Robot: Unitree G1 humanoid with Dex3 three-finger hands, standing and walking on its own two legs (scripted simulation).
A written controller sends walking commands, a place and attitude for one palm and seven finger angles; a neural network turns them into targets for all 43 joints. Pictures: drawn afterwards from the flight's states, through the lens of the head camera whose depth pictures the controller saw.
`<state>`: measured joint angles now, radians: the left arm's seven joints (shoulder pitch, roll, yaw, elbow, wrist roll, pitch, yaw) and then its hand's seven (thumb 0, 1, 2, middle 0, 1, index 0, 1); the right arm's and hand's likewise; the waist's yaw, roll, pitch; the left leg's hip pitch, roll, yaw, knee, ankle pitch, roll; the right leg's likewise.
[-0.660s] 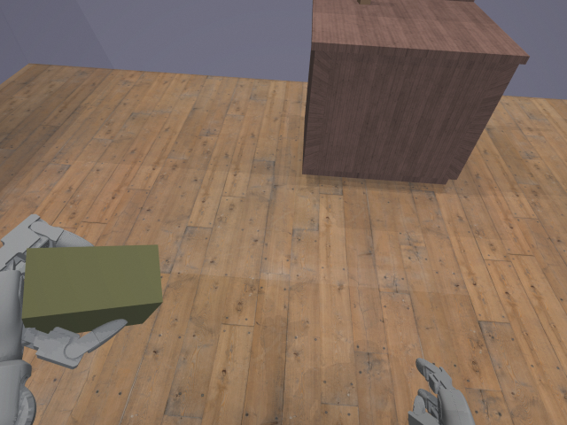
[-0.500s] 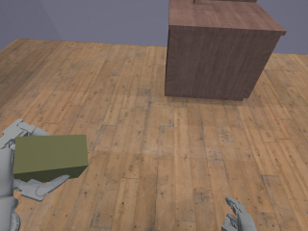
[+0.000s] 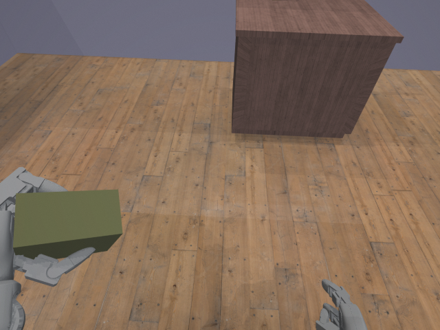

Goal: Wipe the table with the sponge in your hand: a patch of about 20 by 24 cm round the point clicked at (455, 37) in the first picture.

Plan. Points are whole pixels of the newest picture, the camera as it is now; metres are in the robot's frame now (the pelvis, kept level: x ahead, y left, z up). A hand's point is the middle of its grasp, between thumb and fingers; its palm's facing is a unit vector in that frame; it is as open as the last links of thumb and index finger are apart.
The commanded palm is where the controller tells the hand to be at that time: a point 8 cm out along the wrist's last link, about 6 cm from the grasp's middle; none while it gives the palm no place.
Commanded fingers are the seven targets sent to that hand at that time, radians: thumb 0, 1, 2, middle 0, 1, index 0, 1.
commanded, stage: walk to a spot facing it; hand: left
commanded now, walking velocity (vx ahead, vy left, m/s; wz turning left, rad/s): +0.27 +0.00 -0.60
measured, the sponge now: (83, 225) +0.22 +0.22 +0.14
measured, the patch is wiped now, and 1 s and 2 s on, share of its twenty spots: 0.00 0.00 0.00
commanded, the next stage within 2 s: none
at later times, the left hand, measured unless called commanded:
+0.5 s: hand (145, 169) +0.30 +0.15 +0.17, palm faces +0.22 -0.88 -0.43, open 10.5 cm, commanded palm +0.26 +0.20 +0.18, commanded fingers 0.00 0.10 1.30 -1.20 -1.60 -1.20 -1.60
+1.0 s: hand (274, 125) +0.44 -0.06 +0.17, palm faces -0.11 -0.83 -0.55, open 10.5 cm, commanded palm +0.41 +0.03 +0.18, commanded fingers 0.00 0.10 1.30 -1.20 -1.60 -1.20 -1.60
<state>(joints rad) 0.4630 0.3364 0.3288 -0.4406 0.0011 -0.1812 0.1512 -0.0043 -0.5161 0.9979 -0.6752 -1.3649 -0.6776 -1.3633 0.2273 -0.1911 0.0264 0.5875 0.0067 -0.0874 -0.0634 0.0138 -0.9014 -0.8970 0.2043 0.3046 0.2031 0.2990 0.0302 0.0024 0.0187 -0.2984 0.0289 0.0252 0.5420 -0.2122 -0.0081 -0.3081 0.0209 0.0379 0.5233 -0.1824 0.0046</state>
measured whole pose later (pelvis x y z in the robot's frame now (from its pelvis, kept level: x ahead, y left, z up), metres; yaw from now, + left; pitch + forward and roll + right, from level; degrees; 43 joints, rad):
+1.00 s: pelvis +0.14 -0.14 -0.02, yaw -28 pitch -2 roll -1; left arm 0.51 0.42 0.40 -0.58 0.00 -0.23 0.11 0.00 -0.52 1.00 -0.68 -1.37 -0.68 -1.36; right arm 0.16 -0.22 -0.01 0.64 0.00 -0.02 -0.01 0.02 -0.90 -0.90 0.20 0.30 0.20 0.30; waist -0.06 0.04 0.13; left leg -0.54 0.14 0.03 1.32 -0.44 -0.03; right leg -0.38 0.00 -0.15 0.69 -0.29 -0.08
